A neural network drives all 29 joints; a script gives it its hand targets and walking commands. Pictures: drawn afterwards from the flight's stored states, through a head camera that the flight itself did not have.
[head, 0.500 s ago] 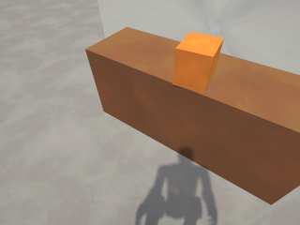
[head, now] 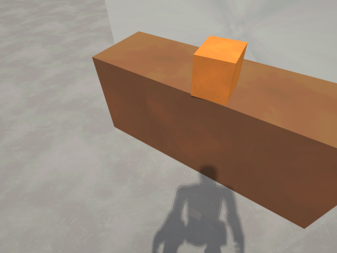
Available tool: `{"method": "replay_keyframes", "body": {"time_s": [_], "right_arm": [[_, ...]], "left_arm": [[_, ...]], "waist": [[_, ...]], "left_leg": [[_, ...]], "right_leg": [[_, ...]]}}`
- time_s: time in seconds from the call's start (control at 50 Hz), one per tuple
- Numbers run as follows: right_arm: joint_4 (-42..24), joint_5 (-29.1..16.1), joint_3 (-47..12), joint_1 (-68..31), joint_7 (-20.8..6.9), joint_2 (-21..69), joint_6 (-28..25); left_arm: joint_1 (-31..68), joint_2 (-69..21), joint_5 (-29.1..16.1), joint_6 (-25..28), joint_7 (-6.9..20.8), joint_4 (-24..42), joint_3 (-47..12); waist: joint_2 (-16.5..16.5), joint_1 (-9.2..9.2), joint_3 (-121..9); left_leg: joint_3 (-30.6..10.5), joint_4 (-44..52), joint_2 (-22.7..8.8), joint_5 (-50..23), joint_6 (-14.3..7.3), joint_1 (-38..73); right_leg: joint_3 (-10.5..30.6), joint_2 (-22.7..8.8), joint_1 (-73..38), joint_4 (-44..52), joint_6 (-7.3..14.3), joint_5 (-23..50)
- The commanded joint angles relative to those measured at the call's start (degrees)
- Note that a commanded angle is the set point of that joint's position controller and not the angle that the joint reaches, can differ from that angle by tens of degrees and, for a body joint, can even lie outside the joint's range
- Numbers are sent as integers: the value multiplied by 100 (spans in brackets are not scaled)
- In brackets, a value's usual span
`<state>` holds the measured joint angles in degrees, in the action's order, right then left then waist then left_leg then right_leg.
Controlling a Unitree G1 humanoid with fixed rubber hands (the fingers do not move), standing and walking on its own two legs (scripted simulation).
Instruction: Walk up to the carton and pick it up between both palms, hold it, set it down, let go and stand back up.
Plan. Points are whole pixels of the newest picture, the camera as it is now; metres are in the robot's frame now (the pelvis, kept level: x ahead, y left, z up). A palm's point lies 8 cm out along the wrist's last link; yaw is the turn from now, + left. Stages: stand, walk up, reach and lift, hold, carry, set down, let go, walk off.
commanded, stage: walk up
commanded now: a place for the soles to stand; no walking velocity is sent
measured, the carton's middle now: (217, 70) +0.90 -0.16 -0.04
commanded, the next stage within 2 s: none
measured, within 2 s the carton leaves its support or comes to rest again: neither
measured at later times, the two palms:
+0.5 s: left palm out of the picture +0.16 +0.19 -0.13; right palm out of the picture +0.14 -0.33 -0.16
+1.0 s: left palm (131, 135) +0.56 +0.20 -0.11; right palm (278, 225) +0.26 -0.26 -0.13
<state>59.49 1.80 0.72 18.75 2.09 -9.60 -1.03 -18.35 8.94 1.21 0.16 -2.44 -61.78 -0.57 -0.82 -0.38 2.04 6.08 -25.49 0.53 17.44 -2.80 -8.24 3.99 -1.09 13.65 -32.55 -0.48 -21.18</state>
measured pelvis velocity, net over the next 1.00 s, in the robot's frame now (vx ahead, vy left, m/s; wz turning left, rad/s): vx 0.36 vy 0.00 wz -0.41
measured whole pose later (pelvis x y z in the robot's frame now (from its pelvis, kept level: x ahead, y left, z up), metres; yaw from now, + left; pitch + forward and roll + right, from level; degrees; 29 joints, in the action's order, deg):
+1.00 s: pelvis +0.36 +0.00 -0.02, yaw -23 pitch -4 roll +1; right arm 44.5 2.3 1.5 21.6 -1.0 -17.1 -1.7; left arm -16.4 15.6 1.5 1.4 0.0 -39.0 3.8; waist -0.7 4.1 7.0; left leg 13.4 -35.9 -3.6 19.7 -2.6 -12.3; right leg -0.5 -1.6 28.9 -56.4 0.9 -23.1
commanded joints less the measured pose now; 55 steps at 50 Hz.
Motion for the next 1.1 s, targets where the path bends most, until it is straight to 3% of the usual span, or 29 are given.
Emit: {"method": "replay_keyframes", "body": {"time_s": [0.0,0.02,0.06,0.14,0.18,0.2,0.22,0.24,0.26,0.28,0.36,0.42,0.46,0.58,0.62,0.64,0.66,0.68,0.7,0.72,0.76,0.78,0.82,0.94,0.98,1.02,1.04,1.06,1.08], "right_arm": [[-235,202,484,557,80,-1267,-196],[-255,222,471,342,66,-1277,-236],[-323,232,505,-76,39,-1403,-250],[-347,180,471,-243,-83,-1387,-191],[-418,134,426,-514,-158,-1494,-123],[-491,137,325,-539,-196,-1309,-64],[-603,138,194,-498,-264,-1004,-31],[-974,122,96,-533,-354,-706,-13],[-1088,72,222,-332,-372,-1099,88],[-1103,39,250,-325,-378,-1316,146],[-1072,56,267,-220,-387,-1339,91],[-1189,28,245,-118,-472,-1200,130],[-1433,-10,223,-331,-521,-1062,136],[-1852,68,267,-588,-574,-959,-49],[-1827,72,367,33,-537,-1023,-118],[-1700,70,465,636,-501,-1244,-158],[-1514,102,572,1330,-431,-1552,-217],[-1492,166,676,1741,-362,-2097,-267],[-1708,-8,738,1366,-318,-2565,-218],[-1778,-128,684,959,-287,-2421,-152],[-1982,-65,540,390,-225,-2044,-102],[-2015,-13,491,228,-224,-1839,-96],[-1960,13,372,131,-271,-1493,-123],[-1930,57,298,471,-282,-1653,-187],[-2022,53,305,297,-306,-1758,-88],[-2072,34,251,41,-363,-1758,30],[-2137,42,170,120,-388,-1583,70],[-2213,91,94,232,-433,-1394,115],[-2430,96,35,414,-474,-1181,176]], "left_arm": [[345,734,318,46,179,930,450],[72,695,312,69,232,926,489],[-214,578,215,97,334,935,554],[-316,457,135,165,366,1111,606],[-1022,475,104,221,310,973,704],[-1764,681,72,245,262,746,810],[-2458,1041,90,260,171,604,930],[-2683,1511,254,300,56,729,868],[-2218,1751,196,239,-17,864,892],[-1695,1923,153,208,-79,1063,914],[-965,1413,300,309,-49,1340,656],[-838,1339,301,443,-7,1374,575],[-782,1450,262,491,17,1435,585],[-887,1542,219,515,73,1673,636],[-676,1697,230,453,97,1820,675],[-564,1629,225,418,114,1897,626],[-798,1308,246,396,132,1914,540],[-1351,795,217,384,180,2030,378],[-1516,786,66,311,139,2274,371],[-1140,1114,151,202,91,2306,480],[-709,1120,89,158,106,2304,520],[-757,1036,45,155,129,2286,511],[-764,1073,54,164,176,2342,541],[-65,817,25,250,269,2770,446],[-103,849,27,288,242,2821,483],[-698,996,54,309,166,2707,603],[-1044,1227,81,304,110,2624,693],[-1433,1603,136,294,13,2597,820],[-1610,2160,268,282,-107,2711,893]], "waist": [[321,560,1175],[230,458,1009],[643,306,817],[600,244,912],[266,-174,915],[-447,-503,654],[-1577,-834,483],[-2272,-809,454],[-1375,-465,585],[-942,-316,822],[-607,-121,1049],[-589,15,871],[-848,22,851],[-733,-94,497],[-635,217,406],[-342,508,340],[512,727,-19],[1815,807,-652],[2499,612,-788],[1773,613,-470],[1014,413,263],[972,330,482],[758,247,522],[851,446,327],[829,370,151],[443,-50,-74],[72,-196,-230],[-648,-426,-391],[-1508,-492,-415]], "left_leg": [[-2383,1892,-2798,2854,-1430,49],[-2101,1787,-2628,2680,-1317,-44],[-1514,1694,-2420,2460,-1181,-141],[-363,1081,-1932,1968,-973,-667],[178,223,-1673,2149,-827,-1573],[538,-856,-1305,2220,-654,-2124],[882,-2801,-684,1930,-337,-2448],[408,-4365,-216,2144,32,-3253],[-427,-4683,-303,2087,109,-3331],[-639,-5024,-530,1811,153,-3507],[-820,-4802,-948,595,319,-3040],[-808,-4215,-931,227,413,-2691],[-717,-3452,-981,76,459,-2663],[-210,-1757,-806,-648,252,-1628],[-25,-1460,-698,-612,173,-592],[34,-1157,-520,-673,121,207],[-93,-918,-434,-590,44,973],[-1716,-344,-1646,361,-433,1616],[-4072,1033,-2653,905,-1110,1452],[-4527,1542,-2777,1984,-1355,883],[-3044,1090,-2500,955,-1148,171],[-2233,832,-2254,413,-1069,-275],[-1525,669,-2089,37,-1056,-832],[-842,483,-2132,-1193,-1180,-244],[-426,167,-2017,-1055,-1098,-582],[-128,-457,-1771,99,-896,-1414],[56,-1016,-1587,655,-672,-1814],[443,-2240,-1179,1130,-298,-2525],[374,-3973,-531,2031,151,-3270]], "right_leg": [[-132,-635,2838,-2581,27,-667],[15,-724,2604,-2538,66,-647],[21,-792,2188,-2236,72,-592],[-763,-511,1031,-1099,112,-220],[-1269,-249,-314,-519,185,642],[-1350,23,-1310,-515,221,613],[-412,-52,-1729,70,476,-247],[2900,-1442,-1559,1688,1016,-2304],[4802,-2180,-1041,2652,1582,-3689],[5066,-2414,-730,2868,1763,-4128],[2543,-1834,19,1920,1527,-793],[1485,-1475,186,1687,1389,318],[1138,-1336,191,1582,1373,665],[655,-1141,140,1030,1166,1490],[669,-1167,644,594,1100,1219],[569,-1003,1026,-90,956,1260],[163,-514,1157,-1535,742,1324],[-342,114,1692,-3552,384,286],[-359,607,2302,-4285,145,-1511],[40,180,2247,-4789,163,-1266],[110,-67,2484,-5223,185,-639],[110,-187,2282,-4896,194,-517],[146,-257,1820,-4256,181,-462],[-292,-260,1610,-1715,142,-41],[-592,-108,847,-1091,228,205],[-838,138,-538,-452,308,1035],[-717,197,-1191,-385,371,928],[458,-358,-1824,62,667,-82],[3629,-1967,-1856,1424,1344,-1997]]}}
